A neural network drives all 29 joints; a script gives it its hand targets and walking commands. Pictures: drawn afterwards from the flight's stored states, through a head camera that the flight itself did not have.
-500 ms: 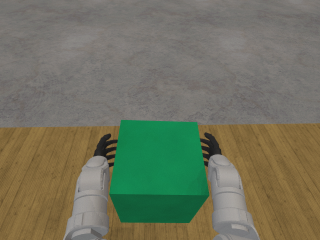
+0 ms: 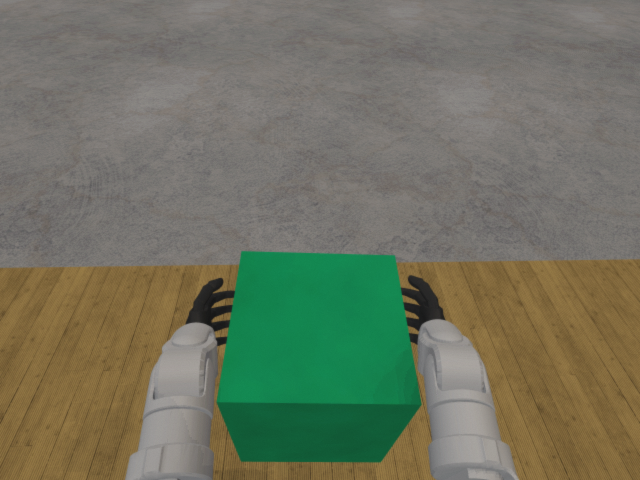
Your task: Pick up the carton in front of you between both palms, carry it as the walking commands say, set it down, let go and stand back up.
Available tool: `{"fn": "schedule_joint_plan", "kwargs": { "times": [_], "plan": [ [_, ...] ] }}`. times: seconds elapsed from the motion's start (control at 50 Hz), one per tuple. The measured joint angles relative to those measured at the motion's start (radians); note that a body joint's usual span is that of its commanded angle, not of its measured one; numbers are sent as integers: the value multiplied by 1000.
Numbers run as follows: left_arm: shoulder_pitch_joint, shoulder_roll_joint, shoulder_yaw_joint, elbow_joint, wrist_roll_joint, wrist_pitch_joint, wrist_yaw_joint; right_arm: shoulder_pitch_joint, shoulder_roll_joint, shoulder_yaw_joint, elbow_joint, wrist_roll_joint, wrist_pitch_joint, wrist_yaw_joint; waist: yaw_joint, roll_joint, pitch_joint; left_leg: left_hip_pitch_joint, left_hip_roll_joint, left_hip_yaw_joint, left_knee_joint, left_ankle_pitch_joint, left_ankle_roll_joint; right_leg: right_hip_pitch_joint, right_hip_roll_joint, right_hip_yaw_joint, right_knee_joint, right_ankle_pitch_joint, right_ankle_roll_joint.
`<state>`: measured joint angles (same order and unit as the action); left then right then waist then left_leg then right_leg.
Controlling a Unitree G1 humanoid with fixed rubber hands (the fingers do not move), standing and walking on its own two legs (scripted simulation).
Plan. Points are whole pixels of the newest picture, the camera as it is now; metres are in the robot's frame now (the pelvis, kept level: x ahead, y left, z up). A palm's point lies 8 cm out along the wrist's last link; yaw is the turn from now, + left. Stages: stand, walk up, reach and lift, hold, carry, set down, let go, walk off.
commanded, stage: reach and lift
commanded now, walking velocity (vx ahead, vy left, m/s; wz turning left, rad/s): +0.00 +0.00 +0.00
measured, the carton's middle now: (314, 362) +0.28 +0.00 -0.04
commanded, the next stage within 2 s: hold in 0.08 s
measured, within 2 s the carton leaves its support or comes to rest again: neither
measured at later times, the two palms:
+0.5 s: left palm (197, 337) +0.27 +0.15 +0.05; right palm (436, 334) +0.27 -0.15 +0.05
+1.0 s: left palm (198, 333) +0.28 +0.15 +0.05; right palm (436, 330) +0.28 -0.15 +0.05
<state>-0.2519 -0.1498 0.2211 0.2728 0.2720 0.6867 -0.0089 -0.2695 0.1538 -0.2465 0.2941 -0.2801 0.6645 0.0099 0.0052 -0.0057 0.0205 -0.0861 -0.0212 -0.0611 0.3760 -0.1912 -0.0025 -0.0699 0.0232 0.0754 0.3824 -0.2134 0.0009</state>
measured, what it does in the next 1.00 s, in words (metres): stands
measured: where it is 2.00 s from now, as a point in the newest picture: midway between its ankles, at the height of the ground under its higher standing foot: outside the picture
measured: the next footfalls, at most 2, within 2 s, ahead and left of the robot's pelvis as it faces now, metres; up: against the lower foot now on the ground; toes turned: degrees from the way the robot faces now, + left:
left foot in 1.96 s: +0.20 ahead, +0.10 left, +0.00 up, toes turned +9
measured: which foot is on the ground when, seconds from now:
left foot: down 0.00-1.00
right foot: down 0.00-1.00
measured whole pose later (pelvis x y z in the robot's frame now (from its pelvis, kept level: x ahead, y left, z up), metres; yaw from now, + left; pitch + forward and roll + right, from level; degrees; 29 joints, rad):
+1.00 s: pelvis -0.01 +0.00 +0.00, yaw +0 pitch -8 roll +0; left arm -0.25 -0.15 0.20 0.20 0.27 0.77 -0.01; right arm -0.27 0.15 -0.23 0.22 -0.28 0.75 0.02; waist 0.00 -0.01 0.03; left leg -0.04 -0.02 -0.06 0.36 -0.18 0.00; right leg -0.03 0.02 0.08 0.37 -0.20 0.00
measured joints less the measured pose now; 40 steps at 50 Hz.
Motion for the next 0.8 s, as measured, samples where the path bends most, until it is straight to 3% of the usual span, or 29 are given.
{"fn": "schedule_joint_plan", "kwargs": {
  "times": [0.24,0.8],
  "plan": [
    [33,7,-36,-89,-23,56,6,31,-7,39,-91,26,61,-8,-5,1,-3,37,2,-4,-28,15,-1,38,0,-3,-30,16,-1],
    [-27,-6,8,-46,1,76,-6,-23,6,-10,-51,-1,76,7,-6,0,20,29,-2,1,-1,13,2,29,-1,3,-2,13,3]
  ]
}}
